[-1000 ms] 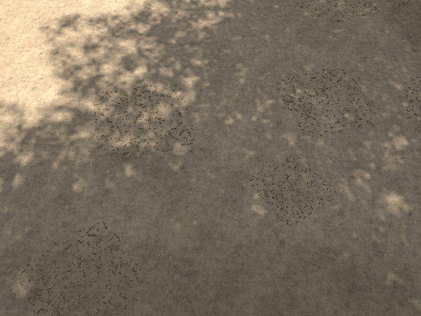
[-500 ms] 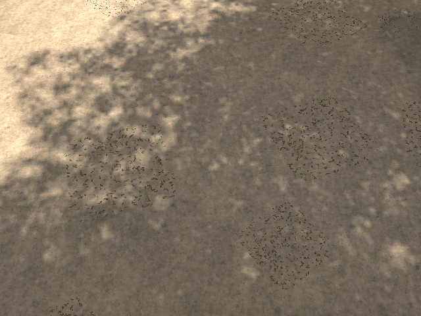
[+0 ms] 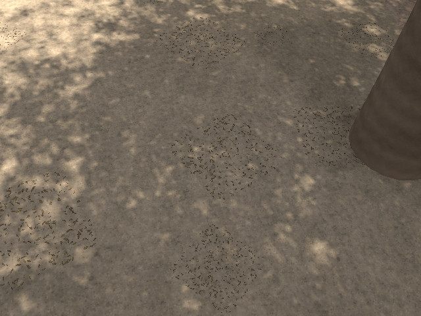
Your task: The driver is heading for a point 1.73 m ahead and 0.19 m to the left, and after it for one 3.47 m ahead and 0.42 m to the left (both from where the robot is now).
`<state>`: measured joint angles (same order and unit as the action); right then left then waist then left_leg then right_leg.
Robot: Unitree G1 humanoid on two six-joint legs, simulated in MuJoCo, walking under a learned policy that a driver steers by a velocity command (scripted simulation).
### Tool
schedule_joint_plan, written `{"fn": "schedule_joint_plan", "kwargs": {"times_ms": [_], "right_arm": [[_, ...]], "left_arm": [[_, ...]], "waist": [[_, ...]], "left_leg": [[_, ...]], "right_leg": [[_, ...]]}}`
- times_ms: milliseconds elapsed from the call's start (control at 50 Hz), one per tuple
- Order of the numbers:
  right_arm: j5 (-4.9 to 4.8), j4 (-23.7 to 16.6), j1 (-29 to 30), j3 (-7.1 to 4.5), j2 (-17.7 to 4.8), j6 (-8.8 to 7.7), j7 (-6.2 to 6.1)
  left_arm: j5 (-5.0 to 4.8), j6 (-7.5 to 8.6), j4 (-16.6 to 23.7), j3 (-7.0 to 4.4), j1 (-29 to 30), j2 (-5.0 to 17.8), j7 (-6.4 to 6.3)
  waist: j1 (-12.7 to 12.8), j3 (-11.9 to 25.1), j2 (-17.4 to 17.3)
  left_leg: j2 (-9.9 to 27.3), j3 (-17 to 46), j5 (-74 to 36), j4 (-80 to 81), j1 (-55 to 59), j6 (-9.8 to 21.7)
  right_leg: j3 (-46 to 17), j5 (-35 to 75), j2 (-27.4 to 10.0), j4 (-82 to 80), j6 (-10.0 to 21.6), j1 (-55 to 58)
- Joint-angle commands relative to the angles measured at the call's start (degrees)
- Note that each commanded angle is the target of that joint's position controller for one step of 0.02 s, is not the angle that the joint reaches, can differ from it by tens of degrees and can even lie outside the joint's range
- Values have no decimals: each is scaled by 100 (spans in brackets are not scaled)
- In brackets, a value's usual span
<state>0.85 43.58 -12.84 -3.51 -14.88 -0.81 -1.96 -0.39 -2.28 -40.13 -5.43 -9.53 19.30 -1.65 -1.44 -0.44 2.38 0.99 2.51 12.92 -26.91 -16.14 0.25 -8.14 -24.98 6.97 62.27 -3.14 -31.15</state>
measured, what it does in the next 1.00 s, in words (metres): steps on the spot: right foot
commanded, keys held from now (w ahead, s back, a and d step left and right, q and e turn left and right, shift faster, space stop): no key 0.50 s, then w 0.10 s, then no key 0.40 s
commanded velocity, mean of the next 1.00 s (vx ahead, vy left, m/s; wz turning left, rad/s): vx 0.04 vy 0.00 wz -0.06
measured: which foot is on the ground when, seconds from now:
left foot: down 0.00-1.00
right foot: up 0.00-0.16, down 0.18-1.00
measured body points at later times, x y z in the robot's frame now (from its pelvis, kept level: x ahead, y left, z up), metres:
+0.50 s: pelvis +0.00 -0.03 -0.01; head +0.01 -0.03 +0.44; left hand +0.14 +0.21 -0.12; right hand +0.09 -0.30 -0.13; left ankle +0.01 +0.12 -0.74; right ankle -0.02 -0.14 -0.74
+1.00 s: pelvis +0.05 +0.01 -0.01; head +0.06 +0.01 +0.44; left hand +0.15 +0.28 -0.14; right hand +0.15 -0.25 -0.13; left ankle +0.03 +0.10 -0.74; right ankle -0.01 -0.14 -0.74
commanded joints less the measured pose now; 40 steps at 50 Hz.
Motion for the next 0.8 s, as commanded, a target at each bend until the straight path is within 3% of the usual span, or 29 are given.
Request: {"fn": "schedule_joint_plan", "kwargs": {"times_ms": [20,60,100,140,160,180,200,220,240,260,320,500,540,560,600,620,640,660,680,700,720,740,760,780,800], "right_arm": [[-25,-386,271,-114,-683,-35,-21],[-36,-360,247,-125,-760,8,-24],[-56,-298,53,-163,-932,53,-2],[-146,-256,83,-134,-915,70,21],[-182,-174,-106,-108,-850,35,32],[-108,-147,-246,-58,-754,-45,63],[77,-207,-378,6,-569,-160,143],[88,-199,-297,66,-358,-209,155],[89,-172,63,35,-571,-200,144],[54,-164,250,9,-614,-174,130],[18,-87,142,-5,-594,-61,65],[-20,296,33,-32,-551,-13,6],[-58,424,-63,-35,-505,4,-7],[-93,408,8,-42,-494,-13,-9],[-182,207,333,-37,-455,-142,21],[-208,139,469,-35,-453,-227,36],[-200,163,381,-34,-417,-293,60],[-168,263,121,-14,-349,-343,97],[-119,446,-260,-15,-320,-376,136],[-12,582,-468,-72,-534,-369,154],[-28,582,-487,-183,-1049,-337,150],[-9,567,-379,-70,-849,-313,177],[-8,495,-88,44,-526,-304,176],[-9,519,20,63,-516,-289,173],[-31,524,60,39,-645,-273,169]], "left_arm": [[-35,35,336,26,-46,72,-2],[-4,45,417,127,159,-93,37],[-43,52,432,118,227,5,64],[-43,68,265,91,-69,59,79],[1,72,220,82,-120,132,77],[54,67,257,56,-197,361,35],[115,34,265,-21,-284,778,-19],[131,36,184,72,-41,397,39],[136,78,247,133,110,91,104],[173,118,180,147,60,48,119],[126,238,92,163,-10,124,128],[103,296,-134,221,-85,11,100],[62,260,-266,176,-283,116,79],[27,234,-298,115,-400,301,72],[-19,266,-356,50,-669,555,59],[-15,320,-362,74,-601,491,36],[11,368,-351,112,-433,371,19],[5,373,-311,147,-167,255,13],[-22,343,-283,185,92,143,11],[-3,336,-309,214,41,-1,-4],[103,338,-265,244,-187,-169,-57],[120,319,-274,264,-311,-218,-119],[65,297,-325,250,-320,-122,-141],[49,279,-442,239,-422,-111,-143],[57,262,-542,235,-504,-105,-147]], "waist": [[154,401,-1134],[50,488,-1359],[-79,482,-1516],[103,387,-1397],[113,325,-1259],[62,510,-917],[-167,765,123],[-208,797,696],[-13,540,395],[73,415,291],[25,101,289],[34,19,-95],[97,66,49],[189,-127,277],[361,-626,798],[347,-876,806],[225,-847,825],[30,-648,787],[-207,-342,600],[-193,-56,200],[85,145,-895],[151,306,-1527],[200,114,-1430],[250,100,-1289],[264,205,-1134]], "left_leg": [[1044,887,-2332,595,888,1082],[998,759,-2311,535,846,1068],[1094,886,-2397,484,819,1147],[1033,874,-2314,315,676,1030],[957,859,-2122,287,489,826],[845,766,-1635,162,117,492],[394,279,-685,-276,-297,162],[211,-9,57,-17,45,-111],[181,-47,-165,-45,227,-258],[141,-98,-358,-86,238,-271],[163,-66,-566,-88,359,-224],[173,-65,-680,-34,566,-258],[-98,-391,451,-329,395,-229],[-249,-588,1047,-693,-12,-191],[-217,-560,1340,-1471,-928,-24],[-43,-310,1254,-1636,-1088,97],[55,-212,1293,-1531,-1075,186],[74,-244,1174,-952,-674,255],[11,-306,339,-82,229,279],[163,30,-755,153,908,244],[740,837,-1488,407,1080,468],[1306,1592,-1718,623,958,1012],[1372,1622,-2088,632,881,1177],[1257,1383,-2431,503,938,1121],[1159,1192,-2698,377,1057,1023]], "right_leg": [[201,126,-294,-419,-202,-132],[516,40,-551,-1526,-224,553],[754,77,-549,-2325,-193,1061],[884,1175,-508,-3772,-12,1709],[747,1814,-567,-4377,144,2128],[262,2566,-988,-4285,329,2788],[-309,3988,-1659,-3750,638,3246],[-318,3293,-1743,-3755,1008,2542],[-214,2403,-1454,-3846,920,2227],[-102,1983,-1276,-3870,763,2088],[-12,1842,-1151,-3886,613,1720],[78,1664,-1024,-3845,570,1610],[12,107,-979,-4032,707,1655],[-333,-1045,-1161,-4293,899,1608],[-1622,-2358,-1975,-5022,1439,1596],[-1926,-1847,-2186,-5093,1582,1461],[-1771,-897,-2188,-4911,1565,1575],[-1337,134,-2019,-4584,1410,1637],[-780,1006,-1701,-4184,1123,1455],[-271,1560,-1304,-3617,766,1304],[616,1048,-554,-2765,317,1151],[573,304,-613,-2671,67,1264],[499,174,-742,-2677,2,1286],[508,292,-779,-2728,-8,1340],[515,615,-814,-2872,10,1426]]}}
Next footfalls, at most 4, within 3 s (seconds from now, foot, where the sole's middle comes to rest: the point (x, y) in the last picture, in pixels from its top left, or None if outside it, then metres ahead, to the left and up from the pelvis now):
0.18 right None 0.03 -0.14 -0.78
1.98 right None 0.08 -0.15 -0.78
2.46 left None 0.45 0.07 -0.78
2.96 right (221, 234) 0.77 -0.08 -0.78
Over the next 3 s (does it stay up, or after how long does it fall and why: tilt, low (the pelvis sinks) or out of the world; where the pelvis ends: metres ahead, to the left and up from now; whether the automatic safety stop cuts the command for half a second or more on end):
stays up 0.60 -0.02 -0.02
